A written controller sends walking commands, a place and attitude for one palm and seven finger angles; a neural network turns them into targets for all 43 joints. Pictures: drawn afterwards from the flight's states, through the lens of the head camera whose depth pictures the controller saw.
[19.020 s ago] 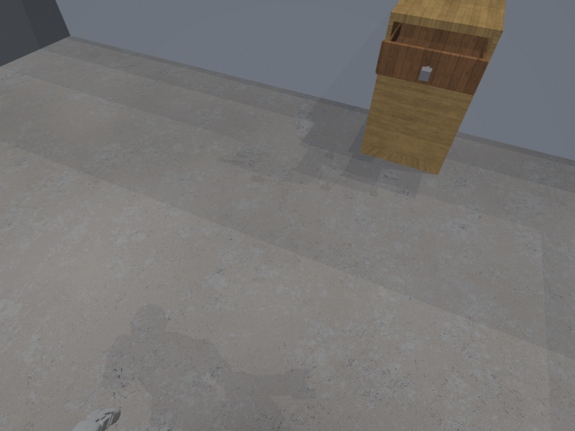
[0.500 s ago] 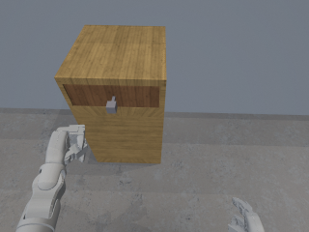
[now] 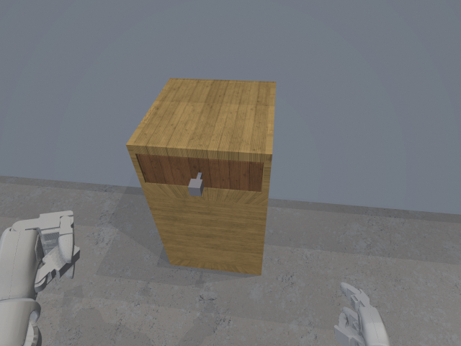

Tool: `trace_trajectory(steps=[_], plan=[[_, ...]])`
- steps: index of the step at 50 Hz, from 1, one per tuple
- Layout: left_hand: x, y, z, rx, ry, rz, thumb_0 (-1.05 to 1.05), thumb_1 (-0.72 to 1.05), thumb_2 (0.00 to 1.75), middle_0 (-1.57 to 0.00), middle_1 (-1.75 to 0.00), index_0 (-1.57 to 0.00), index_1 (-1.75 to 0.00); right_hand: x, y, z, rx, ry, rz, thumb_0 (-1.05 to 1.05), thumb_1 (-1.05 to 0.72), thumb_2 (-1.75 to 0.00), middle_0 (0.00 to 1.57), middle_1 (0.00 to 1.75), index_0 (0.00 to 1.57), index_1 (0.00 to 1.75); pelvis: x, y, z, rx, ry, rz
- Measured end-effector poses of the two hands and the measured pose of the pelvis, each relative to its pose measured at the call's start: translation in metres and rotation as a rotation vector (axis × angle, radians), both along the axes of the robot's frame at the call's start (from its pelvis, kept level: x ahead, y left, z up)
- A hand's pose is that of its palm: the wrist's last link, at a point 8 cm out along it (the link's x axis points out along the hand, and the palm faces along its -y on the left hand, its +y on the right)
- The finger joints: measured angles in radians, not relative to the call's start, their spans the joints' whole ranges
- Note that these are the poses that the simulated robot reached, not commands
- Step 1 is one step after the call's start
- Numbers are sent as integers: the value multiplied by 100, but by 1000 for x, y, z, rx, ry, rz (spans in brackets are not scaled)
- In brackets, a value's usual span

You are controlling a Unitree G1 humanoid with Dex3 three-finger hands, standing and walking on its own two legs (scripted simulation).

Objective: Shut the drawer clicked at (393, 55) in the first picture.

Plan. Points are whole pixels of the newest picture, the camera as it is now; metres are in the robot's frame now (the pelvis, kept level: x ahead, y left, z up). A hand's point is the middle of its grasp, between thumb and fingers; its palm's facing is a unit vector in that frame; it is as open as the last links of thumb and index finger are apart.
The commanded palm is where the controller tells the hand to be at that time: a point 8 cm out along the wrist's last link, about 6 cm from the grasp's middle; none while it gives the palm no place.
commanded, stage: draw the hand back to the body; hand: left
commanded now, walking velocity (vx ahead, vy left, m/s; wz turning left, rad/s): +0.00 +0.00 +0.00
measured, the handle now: (197, 182) +0.60 +0.18 -0.13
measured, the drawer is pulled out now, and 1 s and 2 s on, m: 0.00 0.00 0.00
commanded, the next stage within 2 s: step back with the hand held close in 0.22 s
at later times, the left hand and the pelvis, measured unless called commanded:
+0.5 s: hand (67, 243) +0.19 +0.24 +0.17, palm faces +0.38 -0.80 -0.46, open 3.2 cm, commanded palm +0.12 +0.27 +0.17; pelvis -0.01 -0.01 +0.00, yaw +0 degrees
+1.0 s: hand (27, 309) +0.11 +0.25 +0.16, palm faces +0.35 -0.80 -0.49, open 3.2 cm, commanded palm +0.06 +0.29 +0.17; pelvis -0.07 +0.01 -0.01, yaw +0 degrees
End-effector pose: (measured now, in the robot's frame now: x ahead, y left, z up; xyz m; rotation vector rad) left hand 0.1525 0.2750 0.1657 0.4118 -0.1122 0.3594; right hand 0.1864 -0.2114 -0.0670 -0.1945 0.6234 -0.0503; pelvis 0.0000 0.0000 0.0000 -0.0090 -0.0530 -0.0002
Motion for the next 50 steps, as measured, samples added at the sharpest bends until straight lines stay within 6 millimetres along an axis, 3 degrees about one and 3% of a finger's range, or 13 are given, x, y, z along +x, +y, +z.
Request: trace_trajectory(steps=[5,8,15,19,24,30,34,44,50], plan=[[-20,0,22,66,-52,26,1,90,90,-141,-160,-141,-160,3,1,-1,13,-16,11,2,-91,-89,20,30,20,30,1,-2,0,0,-10,2],[-24,0,19,56,-46,46,1,90,90,-141,-160,-141,-160,3,1,-3,17,-10,14,2,-91,-89,20,30,20,30,-1,-4,0,0,-16,6],[-17,-5,-3,-6,10,56,1,90,90,-141,-160,-141,-160,-8,-7,-8,-2,22,1,2,-91,-89,20,30,20,30,-3,-9,0,3,-18,4],[-13,-11,6,18,-21,22,1,89,90,-141,-160,-141,-160,-13,-13,-8,-11,20,-15,2,-91,-89,20,30,20,30,-1,-10,0,1,-17,2],[-5,-3,27,131,-84,-7,1,89,90,-141,-159,-141,-160,-21,-24,-9,-22,61,-57,2,-91,-89,20,30,20,30,-5,-9,1,-9,21,3],[-3,-2,6,119,49,-53,1,90,90,-141,-160,-141,-160,-37,-35,-15,-32,129,-135,2,-91,-89,20,30,20,30,-13,1,2,-1,62,-11],[-14,0,-1,118,96,-75,1,89,90,-140,-159,-141,-160,-50,-34,-17,-47,166,-157,2,-91,-89,20,30,20,30,-20,5,1,2,74,-11],[-52,9,23,182,-36,-58,1,89,90,-141,-159,-141,-160,-65,-13,-11,-42,110,-117,2,-91,-89,20,30,20,30,-51,10,-3,2,64,-1],[-78,11,12,158,-41,-34,1,89,90,-141,-159,-141,-160,-82,-8,-9,-29,67,-100,2,-91,-89,20,30,20,30,-73,10,-6,-13,58,4]])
